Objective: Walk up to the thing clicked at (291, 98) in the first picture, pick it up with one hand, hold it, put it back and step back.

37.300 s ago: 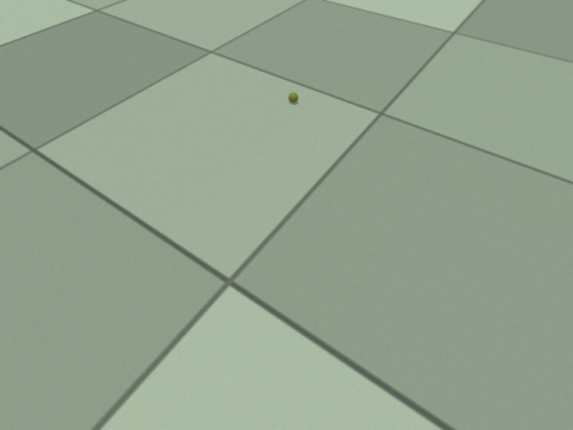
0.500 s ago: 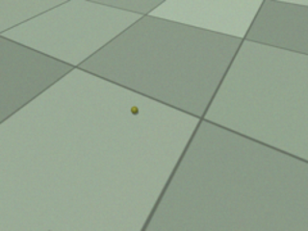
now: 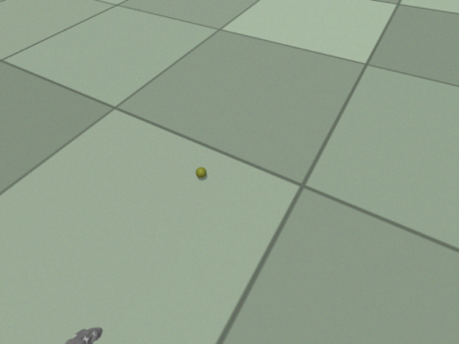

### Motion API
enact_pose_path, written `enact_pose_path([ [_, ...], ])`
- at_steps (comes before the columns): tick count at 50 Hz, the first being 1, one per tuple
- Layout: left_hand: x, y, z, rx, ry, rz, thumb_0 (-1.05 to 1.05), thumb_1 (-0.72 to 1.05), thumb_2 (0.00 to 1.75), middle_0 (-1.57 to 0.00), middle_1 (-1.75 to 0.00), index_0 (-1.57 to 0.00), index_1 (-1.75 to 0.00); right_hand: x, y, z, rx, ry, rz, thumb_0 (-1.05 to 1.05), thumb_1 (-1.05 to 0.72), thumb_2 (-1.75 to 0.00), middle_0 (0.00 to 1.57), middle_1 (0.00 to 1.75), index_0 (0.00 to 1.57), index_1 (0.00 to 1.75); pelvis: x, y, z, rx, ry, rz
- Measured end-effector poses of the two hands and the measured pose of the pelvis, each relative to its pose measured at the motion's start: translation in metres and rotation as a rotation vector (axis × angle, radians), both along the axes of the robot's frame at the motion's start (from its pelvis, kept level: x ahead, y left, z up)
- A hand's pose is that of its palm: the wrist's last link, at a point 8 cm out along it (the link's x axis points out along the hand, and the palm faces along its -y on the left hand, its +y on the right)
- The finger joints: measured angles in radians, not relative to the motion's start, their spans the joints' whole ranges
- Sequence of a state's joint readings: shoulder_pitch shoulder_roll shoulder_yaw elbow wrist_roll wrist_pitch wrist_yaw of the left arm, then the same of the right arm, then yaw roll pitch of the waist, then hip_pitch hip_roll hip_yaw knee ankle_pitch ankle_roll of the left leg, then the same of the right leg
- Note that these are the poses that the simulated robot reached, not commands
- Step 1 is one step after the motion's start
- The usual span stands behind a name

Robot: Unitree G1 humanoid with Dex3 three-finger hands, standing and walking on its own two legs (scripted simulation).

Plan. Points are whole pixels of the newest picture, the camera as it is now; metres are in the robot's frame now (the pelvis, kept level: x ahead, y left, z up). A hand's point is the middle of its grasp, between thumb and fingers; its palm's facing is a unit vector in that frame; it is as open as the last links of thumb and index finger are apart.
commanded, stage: step back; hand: left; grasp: from above
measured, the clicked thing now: (201, 172) +1.05 +0.26 -0.73
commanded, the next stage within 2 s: stand in 0.30 s
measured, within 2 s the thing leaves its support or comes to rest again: neither
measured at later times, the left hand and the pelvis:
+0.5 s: hand out of the picture +0.11 +0.27 -0.14, palm faces +0.00 -0.94 -0.34, open 7.3 cm; pelvis +0.02 +0.02 +0.02, yaw +0 degrees
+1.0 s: hand out of the picture +0.06 +0.26 -0.14, palm faces -0.03 -0.94 -0.35, open 7.3 cm; pelvis -0.01 +0.00 +0.02, yaw +0 degrees
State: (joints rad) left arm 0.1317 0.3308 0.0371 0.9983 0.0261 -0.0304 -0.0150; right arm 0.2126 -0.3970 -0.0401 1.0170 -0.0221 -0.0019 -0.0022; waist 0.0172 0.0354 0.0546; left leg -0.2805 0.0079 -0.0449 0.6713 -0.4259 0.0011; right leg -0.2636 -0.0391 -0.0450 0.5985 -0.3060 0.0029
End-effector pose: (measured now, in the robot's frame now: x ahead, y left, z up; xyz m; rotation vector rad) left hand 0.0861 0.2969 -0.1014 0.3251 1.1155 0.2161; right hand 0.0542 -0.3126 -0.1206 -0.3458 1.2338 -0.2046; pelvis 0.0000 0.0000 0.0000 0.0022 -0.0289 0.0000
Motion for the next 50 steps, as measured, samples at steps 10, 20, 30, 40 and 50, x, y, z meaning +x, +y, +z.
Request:
enact_pose_path([
  [10,0.022,0.021,-0.009,-0.014,0.027,0.022,0.01,0.91,0.89,-0.2,-0.3,-0.21,-0.3,0.035,0.032,0.009,0.013,-0.015,0.009,0.0,-0.91,-0.9,0.2,0.3,0.2,0.3,0.016,0.013,0.004,-0.006,0.002,-0.005],
  [20,0.027,0.026,-0.002,-0.014,0.037,0.016,0.01,0.91,0.89,-0.2,-0.3,-0.21,-0.3,0.073,0.044,0.022,0.026,-0.106,0.032,0.0,-0.91,-0.9,0.2,0.3,0.2,0.3,0.018,0.02,0.011,-0.006,-0.008,-0.006],
  [30,0.008,0.015,0.001,-0.03,0.074,0.005,0.01,0.91,0.89,-0.2,-0.3,-0.21,-0.3,0.065,0.039,0.026,0.037,-0.115,0.024,0.0,-0.91,-0.9,0.2,0.3,0.2,0.3,0.011,0.016,0.018,-0.002,-0.022,-0.008],
  [40,-0.018,0.008,0.003,-0.023,0.111,0.007,0.01,0.91,0.89,-0.2,-0.3,-0.21,-0.3,0.024,0.026,0.02,0.04,-0.039,-0.007,0.0,-0.91,-0.9,0.2,0.3,0.2,0.3,-0.001,0.009,0.019,0.0,-0.026,-0.008],
  [50,-0.034,0.005,0.004,-0.009,0.143,0.009,0.01,0.91,0.89,-0.2,-0.3,-0.21,-0.3,-0.01,0.017,0.012,0.048,0.036,-0.026,0.0,-0.91,-0.9,0.2,0.3,0.2,0.3,-0.007,0.001,0.019,0.0,-0.013,-0.007],
])
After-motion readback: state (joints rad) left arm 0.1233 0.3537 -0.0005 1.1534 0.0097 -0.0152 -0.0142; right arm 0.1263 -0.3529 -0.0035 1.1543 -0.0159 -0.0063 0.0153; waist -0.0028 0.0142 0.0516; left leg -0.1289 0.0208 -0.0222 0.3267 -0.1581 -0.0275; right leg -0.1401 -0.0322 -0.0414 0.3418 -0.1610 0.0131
